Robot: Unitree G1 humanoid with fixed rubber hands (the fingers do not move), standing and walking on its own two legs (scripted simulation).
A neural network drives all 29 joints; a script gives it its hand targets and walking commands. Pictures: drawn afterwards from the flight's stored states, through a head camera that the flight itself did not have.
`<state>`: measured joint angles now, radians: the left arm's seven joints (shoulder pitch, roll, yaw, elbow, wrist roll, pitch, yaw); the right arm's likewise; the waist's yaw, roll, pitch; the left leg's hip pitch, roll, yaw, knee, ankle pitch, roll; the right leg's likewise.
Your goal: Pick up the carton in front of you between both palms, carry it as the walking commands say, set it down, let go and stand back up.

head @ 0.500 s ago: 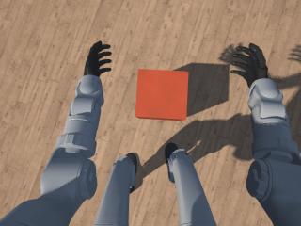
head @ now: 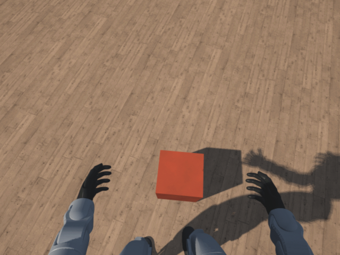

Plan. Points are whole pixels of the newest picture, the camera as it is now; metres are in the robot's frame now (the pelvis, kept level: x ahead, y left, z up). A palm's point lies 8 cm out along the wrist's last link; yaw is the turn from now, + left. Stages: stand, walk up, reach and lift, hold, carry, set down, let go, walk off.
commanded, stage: let go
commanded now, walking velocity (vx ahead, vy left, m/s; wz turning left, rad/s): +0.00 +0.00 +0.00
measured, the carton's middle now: (179, 177) +0.39 -0.05 -0.63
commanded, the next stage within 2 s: stand in 0.64 s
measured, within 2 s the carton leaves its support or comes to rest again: neither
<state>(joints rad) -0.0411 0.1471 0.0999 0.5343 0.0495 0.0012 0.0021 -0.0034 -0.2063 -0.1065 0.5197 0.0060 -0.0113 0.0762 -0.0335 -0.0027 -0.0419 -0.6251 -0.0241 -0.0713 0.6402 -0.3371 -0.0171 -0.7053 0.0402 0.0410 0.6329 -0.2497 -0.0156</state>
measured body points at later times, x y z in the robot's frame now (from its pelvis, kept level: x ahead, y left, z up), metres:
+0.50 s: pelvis +0.01 +0.03 +0.02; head +0.03 +0.02 +0.47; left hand +0.19 +0.26 -0.05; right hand +0.19 -0.21 -0.06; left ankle -0.03 +0.13 -0.72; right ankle +0.02 -0.11 -0.72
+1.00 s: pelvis +0.05 +0.01 +0.00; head +0.05 +0.01 +0.45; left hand +0.18 +0.26 -0.11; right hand +0.12 -0.28 -0.09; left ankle -0.03 +0.13 -0.72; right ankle +0.02 -0.11 -0.72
